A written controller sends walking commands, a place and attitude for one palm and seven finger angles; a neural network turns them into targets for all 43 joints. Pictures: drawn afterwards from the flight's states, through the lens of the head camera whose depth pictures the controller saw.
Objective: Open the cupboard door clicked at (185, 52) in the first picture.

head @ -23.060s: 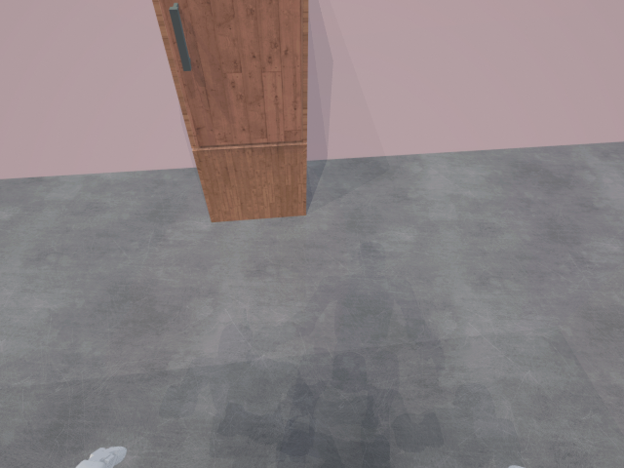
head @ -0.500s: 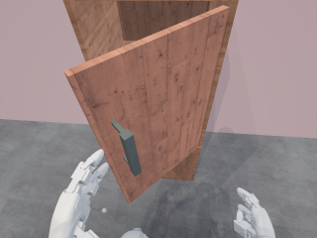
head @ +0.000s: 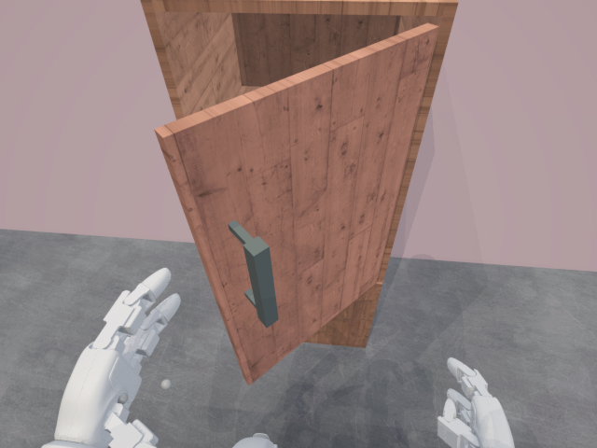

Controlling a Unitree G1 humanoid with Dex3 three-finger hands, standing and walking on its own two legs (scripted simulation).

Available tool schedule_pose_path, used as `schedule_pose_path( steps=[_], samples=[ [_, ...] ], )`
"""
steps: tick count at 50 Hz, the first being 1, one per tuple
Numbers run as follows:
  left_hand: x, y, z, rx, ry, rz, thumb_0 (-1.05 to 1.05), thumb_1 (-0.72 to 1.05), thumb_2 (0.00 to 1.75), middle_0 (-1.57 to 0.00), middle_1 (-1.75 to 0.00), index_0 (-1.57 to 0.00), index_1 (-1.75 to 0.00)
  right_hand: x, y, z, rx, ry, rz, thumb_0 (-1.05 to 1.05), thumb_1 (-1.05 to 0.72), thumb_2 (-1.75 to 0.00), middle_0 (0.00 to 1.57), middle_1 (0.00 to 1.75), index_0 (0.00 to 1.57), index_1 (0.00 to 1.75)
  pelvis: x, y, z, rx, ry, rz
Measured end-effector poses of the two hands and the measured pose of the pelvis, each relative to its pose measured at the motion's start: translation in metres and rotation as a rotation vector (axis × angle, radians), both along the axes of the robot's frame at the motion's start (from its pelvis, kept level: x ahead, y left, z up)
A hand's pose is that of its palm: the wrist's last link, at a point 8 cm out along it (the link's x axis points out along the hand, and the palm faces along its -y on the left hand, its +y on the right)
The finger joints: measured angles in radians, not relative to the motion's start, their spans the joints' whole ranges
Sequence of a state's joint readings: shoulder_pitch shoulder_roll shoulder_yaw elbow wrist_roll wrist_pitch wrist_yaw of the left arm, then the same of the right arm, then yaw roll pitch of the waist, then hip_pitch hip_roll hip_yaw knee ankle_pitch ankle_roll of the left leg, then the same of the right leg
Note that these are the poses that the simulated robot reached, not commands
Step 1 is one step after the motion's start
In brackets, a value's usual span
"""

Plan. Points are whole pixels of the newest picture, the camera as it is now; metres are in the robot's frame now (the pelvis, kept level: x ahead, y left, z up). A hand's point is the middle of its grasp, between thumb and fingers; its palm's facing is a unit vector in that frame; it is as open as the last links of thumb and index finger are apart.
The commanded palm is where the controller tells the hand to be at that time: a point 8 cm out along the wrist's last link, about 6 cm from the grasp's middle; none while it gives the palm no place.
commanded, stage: draw the hand back to the body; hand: left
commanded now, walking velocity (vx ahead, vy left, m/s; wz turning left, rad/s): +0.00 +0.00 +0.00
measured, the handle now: (253, 276) +0.31 +0.09 +0.10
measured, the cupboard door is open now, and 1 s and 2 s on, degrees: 46 46 46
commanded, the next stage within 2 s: step back with the hand held close in 1.36 s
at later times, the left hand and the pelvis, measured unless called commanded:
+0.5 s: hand (83, 347) +0.18 +0.22 +0.15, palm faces +0.22 -0.93 -0.31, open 14.7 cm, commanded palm +0.15 +0.27 +0.18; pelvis +0.01 +0.02 +0.04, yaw +0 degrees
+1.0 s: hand (20, 262) +0.23 +0.28 +0.21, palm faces +0.42 -0.80 -0.42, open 8.9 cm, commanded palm +0.18 +0.32 +0.23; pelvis +0.04 +0.02 +0.06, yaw -2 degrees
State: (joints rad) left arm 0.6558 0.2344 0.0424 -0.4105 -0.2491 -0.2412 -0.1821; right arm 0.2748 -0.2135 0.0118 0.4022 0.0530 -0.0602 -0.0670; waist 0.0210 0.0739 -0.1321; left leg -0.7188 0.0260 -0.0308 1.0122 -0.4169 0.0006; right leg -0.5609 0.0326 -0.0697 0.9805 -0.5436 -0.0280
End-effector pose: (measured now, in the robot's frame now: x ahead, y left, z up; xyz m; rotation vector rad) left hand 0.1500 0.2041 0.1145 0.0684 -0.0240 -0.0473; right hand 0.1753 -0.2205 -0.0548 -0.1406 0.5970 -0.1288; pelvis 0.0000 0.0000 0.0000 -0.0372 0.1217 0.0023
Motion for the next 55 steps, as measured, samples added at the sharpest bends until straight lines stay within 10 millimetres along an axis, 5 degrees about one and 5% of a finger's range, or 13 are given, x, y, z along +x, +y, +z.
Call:
schedule_pose_path(
  steps=[15, 19, 34, 55],
  samples=[
    [0.002, 0.037, 0.028, 0.009, 0.004, 0.014, -0.02, -0.47, 0.31, -0.15, -0.3, -0.16, -0.3, 0.01, 0.02, 0.025, -0.019, -0.055, 0.033, 0.02, -0.9, -0.9, 0.2, 0.3, 0.2, 0.3, 0.006, 0.016, 0.016, -0.013, -0.04, 0.006],
    [0.002, 0.047, 0.044, 0.148, 0.009, 0.134, -0.02, -0.4, 0.34, -0.16, -0.3, -0.16, -0.31, 0.015, 0.027, 0.033, -0.041, -0.05, 0.036, 0.02, -0.9, -0.9, 0.2, 0.3, 0.2, 0.3, 0.009, 0.019, 0.025, -0.011, -0.058, -0.003],
    [0.02, 0.087, 0.079, 0.326, 0.002, 0.369, -0.01, 0.07, 0.54, -0.18, -0.3, -0.18, -0.31, 0.026, 0.042, 0.04, -0.056, 0.036, 0.07, 0.02, -0.9, -0.9, 0.2, 0.3, 0.2, 0.3, 0.028, 0.029, 0.051, 0.012, -0.123, -0.013],
    [0.045, 0.106, 0.123, 0.395, -0.109, 0.494, 0.01, 0.77, 0.84, -0.2, -0.3, -0.21, -0.31, 0.044, 0.01, 0.045, -0.058, 0.082, 0.044, 0.02, -0.9, -0.9, 0.2, 0.3, 0.2, 0.3, 0.042, 0.013, 0.064, 0.032, -0.161, -0.029]
  ],
)
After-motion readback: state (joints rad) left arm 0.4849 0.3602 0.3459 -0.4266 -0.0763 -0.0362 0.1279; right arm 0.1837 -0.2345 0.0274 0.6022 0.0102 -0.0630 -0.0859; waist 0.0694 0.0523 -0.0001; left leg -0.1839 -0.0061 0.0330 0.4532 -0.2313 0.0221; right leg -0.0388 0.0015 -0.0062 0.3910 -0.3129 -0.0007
